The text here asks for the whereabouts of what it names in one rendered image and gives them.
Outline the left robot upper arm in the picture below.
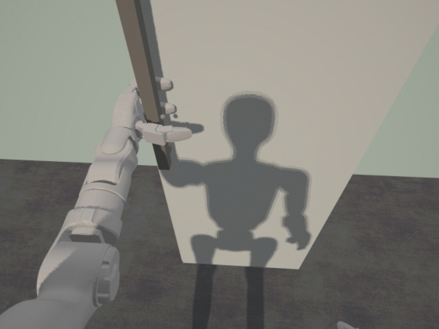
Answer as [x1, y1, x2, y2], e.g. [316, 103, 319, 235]
[0, 241, 120, 329]

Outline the handle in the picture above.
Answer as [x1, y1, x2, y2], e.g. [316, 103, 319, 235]
[115, 0, 171, 170]

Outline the robot left hand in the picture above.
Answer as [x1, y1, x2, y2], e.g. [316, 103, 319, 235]
[111, 77, 192, 146]

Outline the fridge door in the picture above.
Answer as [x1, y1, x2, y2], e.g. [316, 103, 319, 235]
[140, 0, 439, 269]

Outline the robot left forearm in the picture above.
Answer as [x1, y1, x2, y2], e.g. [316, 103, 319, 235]
[36, 127, 139, 296]

